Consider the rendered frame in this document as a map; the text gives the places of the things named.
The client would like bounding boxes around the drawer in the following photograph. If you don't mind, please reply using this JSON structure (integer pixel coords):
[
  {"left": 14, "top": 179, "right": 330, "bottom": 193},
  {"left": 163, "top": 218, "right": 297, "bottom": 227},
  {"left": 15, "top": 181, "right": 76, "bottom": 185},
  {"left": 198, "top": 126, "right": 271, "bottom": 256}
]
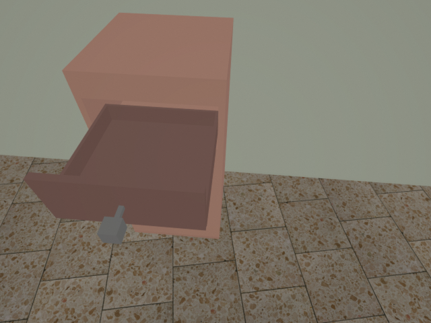
[{"left": 23, "top": 104, "right": 218, "bottom": 231}]

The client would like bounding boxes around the cabinet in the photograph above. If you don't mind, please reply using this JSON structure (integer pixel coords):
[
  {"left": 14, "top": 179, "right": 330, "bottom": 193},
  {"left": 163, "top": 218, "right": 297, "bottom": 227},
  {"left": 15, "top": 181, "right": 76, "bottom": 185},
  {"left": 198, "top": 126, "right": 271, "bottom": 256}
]
[{"left": 62, "top": 13, "right": 234, "bottom": 239}]

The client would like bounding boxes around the handle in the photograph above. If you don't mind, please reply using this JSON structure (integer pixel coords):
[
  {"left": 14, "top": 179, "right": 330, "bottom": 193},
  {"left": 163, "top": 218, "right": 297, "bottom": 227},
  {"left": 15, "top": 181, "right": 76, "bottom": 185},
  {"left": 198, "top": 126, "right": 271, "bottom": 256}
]
[{"left": 97, "top": 205, "right": 127, "bottom": 244}]

